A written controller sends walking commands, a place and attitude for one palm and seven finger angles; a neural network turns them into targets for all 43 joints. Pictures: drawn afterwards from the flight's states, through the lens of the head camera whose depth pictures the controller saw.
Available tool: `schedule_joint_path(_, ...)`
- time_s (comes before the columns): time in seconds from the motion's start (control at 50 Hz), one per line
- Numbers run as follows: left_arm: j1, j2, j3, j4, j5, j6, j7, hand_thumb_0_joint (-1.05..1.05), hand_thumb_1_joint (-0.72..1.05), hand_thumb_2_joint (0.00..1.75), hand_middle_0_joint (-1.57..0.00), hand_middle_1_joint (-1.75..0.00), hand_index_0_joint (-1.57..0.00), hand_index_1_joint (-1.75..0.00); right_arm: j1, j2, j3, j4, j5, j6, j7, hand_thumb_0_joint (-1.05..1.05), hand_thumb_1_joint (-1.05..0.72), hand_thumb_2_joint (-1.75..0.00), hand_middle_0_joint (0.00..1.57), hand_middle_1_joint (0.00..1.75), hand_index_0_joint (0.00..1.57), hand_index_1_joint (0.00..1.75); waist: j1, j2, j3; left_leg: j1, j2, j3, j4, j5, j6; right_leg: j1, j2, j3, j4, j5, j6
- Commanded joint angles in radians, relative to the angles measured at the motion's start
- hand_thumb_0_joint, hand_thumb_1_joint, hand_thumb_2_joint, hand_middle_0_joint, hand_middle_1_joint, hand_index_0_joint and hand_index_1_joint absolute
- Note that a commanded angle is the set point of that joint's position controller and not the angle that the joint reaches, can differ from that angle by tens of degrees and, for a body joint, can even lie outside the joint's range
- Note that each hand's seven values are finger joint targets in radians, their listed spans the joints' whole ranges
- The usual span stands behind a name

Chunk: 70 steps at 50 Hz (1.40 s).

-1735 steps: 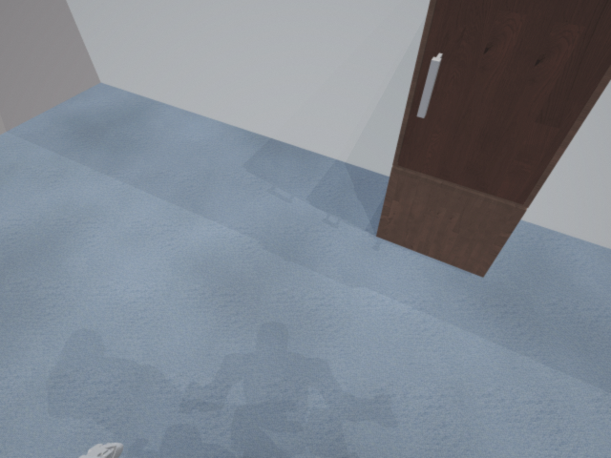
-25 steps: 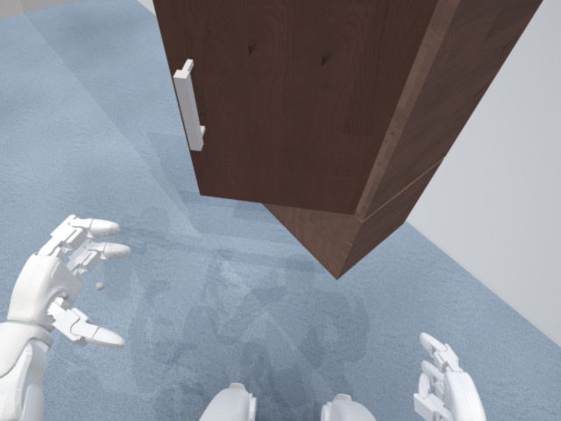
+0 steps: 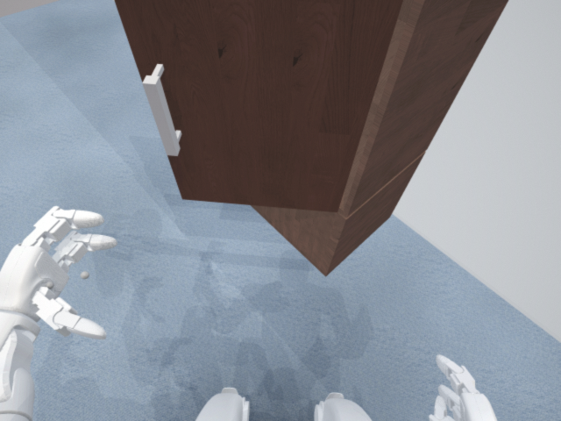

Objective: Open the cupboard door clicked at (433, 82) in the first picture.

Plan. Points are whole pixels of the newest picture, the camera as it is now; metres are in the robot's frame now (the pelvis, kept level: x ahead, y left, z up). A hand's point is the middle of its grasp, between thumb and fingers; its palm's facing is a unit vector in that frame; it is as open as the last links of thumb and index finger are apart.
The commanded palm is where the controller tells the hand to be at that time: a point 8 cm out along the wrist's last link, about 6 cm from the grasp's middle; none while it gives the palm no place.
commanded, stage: raise the hand with hooked fingers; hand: left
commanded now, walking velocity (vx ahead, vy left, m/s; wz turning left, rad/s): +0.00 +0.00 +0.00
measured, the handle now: (166, 112) +0.62 +0.24 +0.04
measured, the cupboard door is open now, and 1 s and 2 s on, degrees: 43 43 43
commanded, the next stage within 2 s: move the hooked fingers beside the handle in 0.24 s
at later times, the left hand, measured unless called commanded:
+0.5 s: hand (82, 264) +0.30 +0.28 +0.05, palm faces -0.01 -1.00 -0.02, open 14.0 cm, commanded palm +0.29 +0.32 +0.06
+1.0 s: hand (107, 200) +0.41 +0.28 +0.05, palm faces -0.05 -1.00 -0.02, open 14.0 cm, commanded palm +0.39 +0.33 +0.05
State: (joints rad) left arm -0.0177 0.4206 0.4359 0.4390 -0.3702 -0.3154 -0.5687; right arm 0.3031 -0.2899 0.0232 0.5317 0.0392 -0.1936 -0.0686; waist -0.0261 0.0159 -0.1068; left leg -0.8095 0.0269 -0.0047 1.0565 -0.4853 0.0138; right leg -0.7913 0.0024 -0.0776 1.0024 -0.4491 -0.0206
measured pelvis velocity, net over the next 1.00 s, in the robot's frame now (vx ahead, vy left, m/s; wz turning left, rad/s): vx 0.00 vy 0.01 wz -0.02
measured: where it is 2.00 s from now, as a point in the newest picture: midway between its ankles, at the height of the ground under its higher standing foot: outside the picture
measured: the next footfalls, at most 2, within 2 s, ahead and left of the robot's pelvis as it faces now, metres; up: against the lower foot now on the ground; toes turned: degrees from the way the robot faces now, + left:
none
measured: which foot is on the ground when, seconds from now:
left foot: down 0.00-1.00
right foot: down 0.00-1.00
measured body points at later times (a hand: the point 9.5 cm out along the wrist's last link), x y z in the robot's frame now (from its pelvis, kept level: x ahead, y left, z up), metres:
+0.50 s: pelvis +0.00 +0.00 -0.01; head +0.07 +0.01 +0.44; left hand +0.30 +0.33 +0.06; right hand +0.16 -0.25 -0.09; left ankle +0.02 +0.11 -0.67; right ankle +0.02 -0.11 -0.67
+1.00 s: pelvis +0.00 +0.01 -0.01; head +0.10 +0.03 +0.42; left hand +0.40 +0.33 +0.05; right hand +0.07 -0.27 -0.11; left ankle +0.02 +0.11 -0.67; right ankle +0.02 -0.11 -0.67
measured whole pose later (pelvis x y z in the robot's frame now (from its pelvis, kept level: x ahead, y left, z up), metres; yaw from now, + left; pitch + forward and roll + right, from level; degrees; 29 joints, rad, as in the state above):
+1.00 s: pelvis +0.00 +0.01 -0.01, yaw -1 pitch +19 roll -3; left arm -0.55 0.57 0.49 0.94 -0.24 -0.35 -0.57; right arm 0.35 -0.30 0.04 0.59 0.03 -0.08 -0.06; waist -0.08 0.01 -0.11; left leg -0.96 0.03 0.01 1.12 -0.50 0.03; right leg -0.94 0.01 -0.06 1.06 -0.45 -0.01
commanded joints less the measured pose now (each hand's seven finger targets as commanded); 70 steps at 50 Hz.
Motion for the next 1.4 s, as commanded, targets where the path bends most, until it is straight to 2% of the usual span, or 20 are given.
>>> schedule_joint_path(0.0, -0.159, 0.273, 0.117, -0.206, -0.037, -0.075, 0.002, 0.00, -0.50, 0.30, -0.30, -1.20, -0.30, -1.20, -0.017, -0.138, -0.057, -0.134, 0.004, -0.049, -0.014, 0.00, -0.90, -0.90, 0.20, 0.30, 0.20, 0.30, 0.022, 0.060, -0.282, 0.133, -0.027, -0.015, -0.150, 0.273, 0.012, 0.193, 0.024, 0.062, -0.132, 0.200, -0.008)
schedule_joint_path(0.04, -0.154, 0.261, 0.106, -0.195, -0.033, -0.073, 0.003, 0.00, -0.50, 0.30, -0.30, -1.20, -0.30, -1.20, -0.019, -0.135, -0.055, -0.135, 0.005, -0.046, -0.014, 0.00, -0.90, -0.90, 0.20, 0.30, 0.20, 0.30, 0.022, 0.086, -0.274, 0.133, -0.028, -0.014, -0.153, 0.265, 0.010, 0.184, 0.022, 0.060, -0.132, 0.193, -0.007)
schedule_joint_path(0.32, -0.170, 0.250, 0.095, -0.176, -0.039, -0.065, -0.013, 0.00, -0.50, 0.30, -0.30, -1.20, -0.30, -1.20, -0.024, -0.136, -0.053, -0.135, 0.006, -0.044, -0.020, 0.00, -0.90, -0.90, 0.20, 0.30, 0.20, 0.30, 0.016, 0.055, -0.271, 0.136, -0.026, -0.019, -0.148, 0.263, 0.009, 0.170, 0.024, 0.055, -0.127, 0.201, -0.005)
schedule_joint_path(0.34, -0.220, 0.247, 0.080, -0.179, -0.033, -0.065, -0.011, 0.00, -0.50, 0.30, -0.30, -1.20, -0.30, -1.20, -0.025, -0.138, -0.051, -0.129, 0.007, -0.043, -0.022, 0.00, -0.90, -0.90, 0.20, 0.30, 0.20, 0.30, 0.005, 0.074, -0.259, 0.135, -0.026, -0.019, -0.145, 0.252, 0.010, 0.150, 0.023, 0.054, -0.127, 0.193, -0.005)
schedule_joint_path(0.38, -0.345, 0.292, 0.097, -0.125, -0.024, -0.066, -0.005, 0.00, -0.50, 0.30, -0.30, -1.20, -0.30, -1.20, -0.018, -0.146, -0.047, -0.109, 0.004, -0.039, -0.032, 0.00, -0.90, -0.90, 0.20, 0.30, 0.20, 0.30, -0.016, 0.037, -0.227, 0.095, -0.021, -0.025, -0.129, 0.205, 0.011, 0.119, 0.028, 0.059, -0.124, 0.137, -0.006)
schedule_joint_path(0.42, -0.413, 0.288, 0.079, -0.077, -0.009, -0.072, -0.013, 0.00, -0.50, 0.30, -0.30, -1.20, -0.30, -1.20, -0.014, -0.148, -0.045, -0.099, 0.007, -0.038, -0.038, 0.00, -0.90, -0.90, 0.20, 0.30, 0.20, 0.30, -0.019, 0.066, -0.239, 0.101, -0.020, -0.027, -0.130, 0.184, 0.009, 0.099, 0.022, 0.063, -0.122, 0.114, -0.007)
schedule_joint_path(0.48, -0.509, 0.291, 0.053, -0.079, 0.000, -0.081, -0.026, 0.00, -0.50, 0.30, -0.30, -1.20, -0.30, -1.20, -0.005, -0.150, -0.048, -0.091, 0.006, -0.041, -0.044, 0.00, -0.90, -0.90, 0.20, 0.30, 0.20, 0.30, -0.020, 0.095, -0.312, 0.152, -0.020, -0.035, -0.122, 0.225, 0.010, 0.091, 0.024, 0.058, -0.102, 0.148, -0.014)
schedule_joint_path(0.52, -0.500, 0.328, 0.077, -0.029, 0.015, -0.071, -0.026, 0.00, -0.50, 0.30, -0.30, -1.20, -0.30, -1.20, 0.003, -0.152, -0.047, -0.085, 0.006, -0.033, -0.041, 0.00, -0.90, -0.90, 0.20, 0.30, 0.20, 0.30, -0.006, 0.117, -0.332, 0.162, -0.018, -0.035, -0.129, 0.245, 0.005, 0.097, 0.021, 0.055, -0.099, 0.165, -0.014)
schedule_joint_path(0.56, -0.525, 0.333, 0.082, 0.028, 0.023, -0.056, -0.020, 0.00, -0.50, 0.30, -0.30, -1.20, -0.30, -1.20, 0.007, -0.154, -0.047, -0.082, 0.006, -0.021, -0.038, 0.00, -0.90, -0.90, 0.20, 0.30, 0.20, 0.30, -0.010, 0.076, -0.316, 0.137, -0.017, -0.034, -0.132, 0.233, 0.007, 0.095, 0.020, 0.052, -0.103, 0.159, -0.010)
schedule_joint_path(0.64, -0.570, 0.389, 0.119, 0.119, 0.041, -0.045, -0.011, 0.00, -0.50, 0.30, -0.30, -1.20, -0.30, -1.20, 0.025, -0.161, -0.046, -0.081, 0.004, 0.003, -0.028, 0.00, -0.90, -0.90, 0.20, 0.30, 0.20, 0.30, 0.000, 0.078, -0.328, 0.095, -0.017, -0.025, -0.122, 0.254, 0.007, 0.117, 0.020, 0.057, -0.091, 0.188, -0.011)
schedule_joint_path(0.74, -0.703, 0.390, 0.096, 0.171, 0.064, -0.077, -0.002, 0.00, -0.50, 0.30, -0.30, -1.20, -0.30, -1.20, 0.057, -0.166, -0.052, -0.066, 0.000, 0.025, -0.018, 0.00, -0.90, -0.90, 0.20, 0.30, 0.20, 0.30, -0.025, 0.089, -0.359, 0.118, -0.010, -0.032, -0.110, 0.264, 0.007, 0.068, 0.026, 0.051, -0.076, 0.188, -0.011)
schedule_joint_path(0.8, -0.714, 0.432, 0.127, 0.213, 0.068, -0.091, -0.010, 0.00, -0.50, 0.30, -0.30, -1.20, -0.30, -1.20, 0.080, -0.172, -0.055, -0.056, -0.002, 0.042, -0.014, 0.00, -0.90, -0.90, 0.20, 0.30, 0.20, 0.30, -0.017, 0.093, -0.402, 0.123, -0.009, -0.030, -0.100, 0.315, 0.007, 0.088, 0.028, 0.055, -0.067, 0.233, -0.013)
schedule_joint_path(0.88, -0.806, 0.444, 0.117, 0.284, 0.081, -0.092, -0.013, 0.00, -0.50, 0.30, -0.30, -1.20, -0.30, -1.20, 0.099, -0.177, -0.056, -0.043, -0.002, 0.064, -0.012, 0.00, -0.90, -0.90, 0.20, 0.30, 0.20, 0.30, -0.037, 0.092, -0.380, 0.114, -0.006, -0.036, -0.093, 0.313, 0.010, 0.043, 0.033, 0.049, -0.060, 0.220, -0.014)
schedule_joint_path(1.0, -0.937, 0.504, 0.133, 0.336, 0.113, -0.124, -0.004, 0.00, -0.50, 0.30, -0.30, -1.20, -0.30, -1.20, 0.133, -0.186, -0.058, -0.015, -0.009, 0.099, -0.010, 0.00, -0.90, -0.90, 0.20, 0.30, 0.20, 0.30, -0.047, 0.135, -0.441, 0.162, 0.002, -0.050, -0.080, 0.347, 0.004, 0.004, 0.034, 0.046, -0.049, 0.221, -0.014)
schedule_joint_path(1.06, -0.965, 0.532, 0.144, 0.423, 0.129, -0.119, -0.005, 0.00, -0.50, 0.30, -0.30, -1.20, -0.30, -1.20, 0.143, -0.188, -0.054, -0.006, -0.010, 0.119, -0.008, 0.00, -0.90, -0.90, 0.20, 0.30, 0.20, 0.30, -0.060, 0.094, -0.410, 0.103, 0.000, -0.042, -0.070, 0.316, 0.012, 0.013, 0.035, 0.051, -0.051, 0.220, -0.009)
schedule_joint_path(1.14, -1.028, 0.562, 0.136, 0.479, 0.155, -0.120, -0.013, 0.00, -0.50, 0.30, -0.30, -1.20, -0.30, -1.20, 0.159, -0.193, -0.048, -0.003, -0.013, 0.143, -0.007, 0.00, -0.90, -0.90, 0.20, 0.30, 0.20, 0.30, -0.067, 0.144, -0.419, 0.113, 0.003, -0.047, -0.056, 0.338, 0.009, -0.024, 0.038, 0.050, -0.040, 0.224, -0.012)
schedule_joint_path(1.18, -1.091, 0.552, 0.116, 0.489, 0.152, -0.125, -0.012, 0.00, -0.50, 0.30, -0.30, -1.20, -0.30, -1.20, 0.167, -0.194, -0.046, -0.001, -0.014, 0.152, -0.006, 0.00, -0.90, -0.90, 0.20, 0.30, 0.20, 0.30, -0.087, 0.135, -0.417, 0.120, 0.005, -0.055, -0.047, 0.347, 0.011, -0.054, 0.044, 0.043, -0.034, 0.220, -0.013)
schedule_joint_path(1.22, -1.100, 0.617, 0.162, 0.517, 0.161, -0.122, -0.011, 0.00, -0.50, 0.30, -0.30, -1.20, -0.30, -1.20, 0.179, -0.206, -0.049, 0.007, -0.018, 0.164, -0.007, 0.00, -0.90, -0.90, 0.20, 0.30, 0.20, 0.30, -0.086, 0.135, -0.449, 0.116, 0.009, -0.056, -0.035, 0.347, 0.010, -0.052, 0.042, 0.047, -0.032, 0.223, -0.009)
schedule_joint_path(1.32, -1.170, 0.670, 0.166, 0.553, 0.187, -0.113, -0.017, 0.00, -0.50, 0.30, -0.30, -1.20, -0.30, -1.20, 0.195, -0.211, -0.039, 0.006, -0.020, 0.185, -0.005, 0.00, -0.90, -0.90, 0.20, 0.30, 0.20, 0.30, -0.096, 0.163, -0.475, 0.104, 0.011, -0.060, -0.015, 0.365, 0.010, -0.066, 0.046, 0.046, -0.016, 0.232, -0.008)
schedule_joint_path(1.38, -1.245, 0.658, 0.138, 0.564, 0.196, -0.106, -0.012, 0.00, -0.50, 0.30, -0.30, -1.20, -0.30, -1.20, 0.204, -0.209, -0.033, 0.013, -0.023, 0.196, -0.005, 0.00, -0.90, -0.90, 0.20, 0.30, 0.20, 0.30, -0.123, 0.189, -0.473, 0.115, 0.013, -0.068, 0.002, 0.380, 0.011, -0.120, 0.050, 0.039, -0.009, 0.224, -0.009)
